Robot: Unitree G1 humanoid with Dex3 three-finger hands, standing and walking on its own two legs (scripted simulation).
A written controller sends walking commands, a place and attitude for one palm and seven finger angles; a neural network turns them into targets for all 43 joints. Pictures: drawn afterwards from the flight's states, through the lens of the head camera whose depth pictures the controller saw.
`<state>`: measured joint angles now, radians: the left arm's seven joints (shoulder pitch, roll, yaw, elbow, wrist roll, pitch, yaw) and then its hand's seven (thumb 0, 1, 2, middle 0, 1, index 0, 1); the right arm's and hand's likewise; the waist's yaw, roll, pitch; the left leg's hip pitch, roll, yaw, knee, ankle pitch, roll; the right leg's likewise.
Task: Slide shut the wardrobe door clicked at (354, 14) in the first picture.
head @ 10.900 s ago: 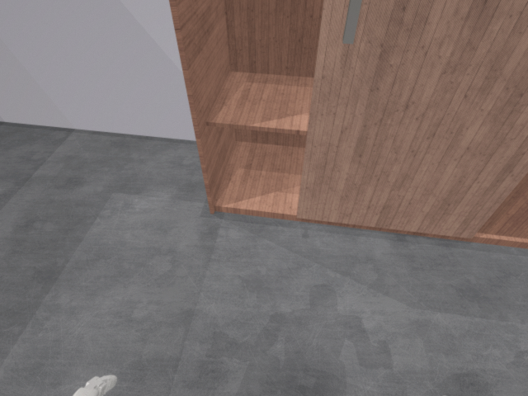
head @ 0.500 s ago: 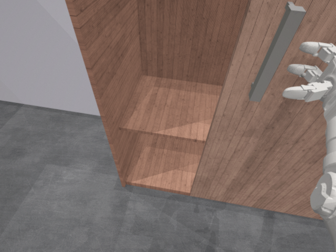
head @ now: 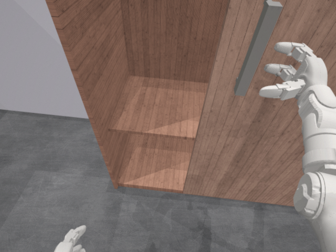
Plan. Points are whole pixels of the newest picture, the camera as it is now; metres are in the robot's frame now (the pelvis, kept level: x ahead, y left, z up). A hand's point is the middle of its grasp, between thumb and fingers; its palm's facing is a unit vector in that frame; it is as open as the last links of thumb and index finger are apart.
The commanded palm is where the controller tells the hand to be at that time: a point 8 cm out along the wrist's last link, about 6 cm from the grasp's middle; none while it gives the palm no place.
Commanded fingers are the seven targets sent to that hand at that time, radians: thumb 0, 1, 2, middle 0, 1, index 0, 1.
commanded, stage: move the hooked fingers beside the handle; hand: right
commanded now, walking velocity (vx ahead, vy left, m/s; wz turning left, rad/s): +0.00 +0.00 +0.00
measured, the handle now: (252, 51) +0.54 -0.14 +0.23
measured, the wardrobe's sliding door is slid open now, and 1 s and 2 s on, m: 0.41 0.41 0.41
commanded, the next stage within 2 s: none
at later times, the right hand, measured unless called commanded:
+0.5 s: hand (288, 78) +0.46 -0.20 +0.22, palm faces +0.03 +1.00 -0.02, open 14.0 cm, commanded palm +0.44 -0.25 +0.22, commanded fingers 0.00 0.50 -0.30 0.30 1.20 0.30 1.20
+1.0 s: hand (285, 68) +0.48 -0.20 +0.23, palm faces +0.02 +1.00 +0.01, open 14.0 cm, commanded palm +0.46 -0.24 +0.22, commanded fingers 0.00 0.50 -0.30 0.30 1.20 0.30 1.20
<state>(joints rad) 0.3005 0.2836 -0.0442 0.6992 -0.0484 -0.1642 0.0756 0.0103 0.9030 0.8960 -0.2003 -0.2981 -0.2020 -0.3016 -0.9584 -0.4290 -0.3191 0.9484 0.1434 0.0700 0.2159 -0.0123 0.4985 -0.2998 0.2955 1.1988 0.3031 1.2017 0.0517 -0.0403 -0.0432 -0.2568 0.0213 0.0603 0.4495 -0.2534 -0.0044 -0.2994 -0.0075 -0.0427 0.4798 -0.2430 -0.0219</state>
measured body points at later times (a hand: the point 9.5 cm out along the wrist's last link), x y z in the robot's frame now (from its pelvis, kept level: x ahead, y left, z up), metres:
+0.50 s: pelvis +0.00 +0.01 +0.00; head +0.01 +0.02 +0.45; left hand +0.06 +0.29 -0.11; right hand +0.45 -0.26 +0.22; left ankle -0.02 +0.12 -0.74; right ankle +0.00 -0.10 -0.74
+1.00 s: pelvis +0.01 +0.00 +0.00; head +0.03 +0.01 +0.45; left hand +0.05 +0.27 -0.11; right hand +0.47 -0.25 +0.23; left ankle -0.02 +0.12 -0.74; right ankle +0.00 -0.10 -0.74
